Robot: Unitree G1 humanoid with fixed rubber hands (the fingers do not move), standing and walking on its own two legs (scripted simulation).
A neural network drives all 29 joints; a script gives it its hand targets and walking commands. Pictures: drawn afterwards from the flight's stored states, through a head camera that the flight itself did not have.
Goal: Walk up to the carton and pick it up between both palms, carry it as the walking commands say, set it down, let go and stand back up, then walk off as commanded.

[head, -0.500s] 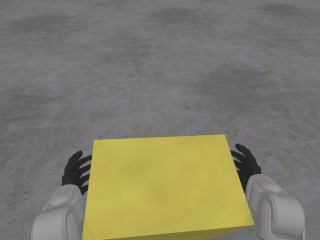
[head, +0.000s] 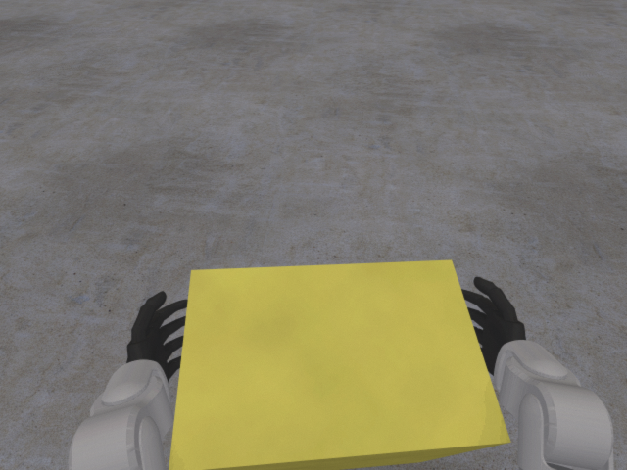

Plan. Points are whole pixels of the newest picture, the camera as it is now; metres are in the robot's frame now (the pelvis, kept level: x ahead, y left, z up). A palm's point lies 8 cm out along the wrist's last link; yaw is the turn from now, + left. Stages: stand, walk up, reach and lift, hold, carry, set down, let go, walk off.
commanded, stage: carry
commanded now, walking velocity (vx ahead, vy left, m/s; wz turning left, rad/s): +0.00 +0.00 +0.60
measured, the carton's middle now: (323, 381) +0.23 +0.00 +0.01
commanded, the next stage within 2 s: none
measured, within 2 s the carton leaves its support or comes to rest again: neither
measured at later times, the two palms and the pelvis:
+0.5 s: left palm out of the picture +0.11 +0.24 +0.10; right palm (432, 350) +0.23 -0.12 +0.09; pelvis -0.04 +0.00 +0.00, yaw +17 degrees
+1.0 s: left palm out of the picture -0.01 +0.29 +0.08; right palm (345, 381) +0.21 -0.02 +0.07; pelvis -0.09 +0.01 +0.00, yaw +35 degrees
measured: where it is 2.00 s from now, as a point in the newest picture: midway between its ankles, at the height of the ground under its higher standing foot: outside the picture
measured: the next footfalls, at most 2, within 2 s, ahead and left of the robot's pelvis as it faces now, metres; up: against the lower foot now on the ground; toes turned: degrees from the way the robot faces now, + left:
left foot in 0.04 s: +0.04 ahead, +0.13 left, +0.00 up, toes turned +7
right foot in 0.30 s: +0.05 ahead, -0.09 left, +0.00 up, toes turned +1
